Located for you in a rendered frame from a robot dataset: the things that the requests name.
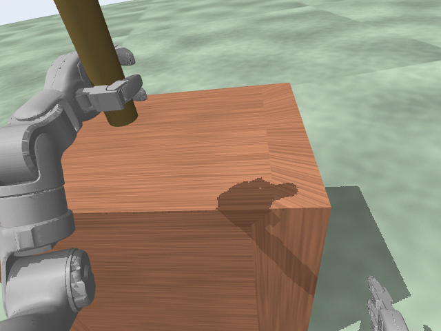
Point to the can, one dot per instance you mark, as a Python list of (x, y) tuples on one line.
[(88, 31)]

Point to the left robot arm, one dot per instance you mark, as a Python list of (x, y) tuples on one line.
[(43, 292)]

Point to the left robot hand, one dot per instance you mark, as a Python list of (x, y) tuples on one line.
[(68, 75)]

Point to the right robot hand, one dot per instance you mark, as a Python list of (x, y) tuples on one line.
[(383, 316)]

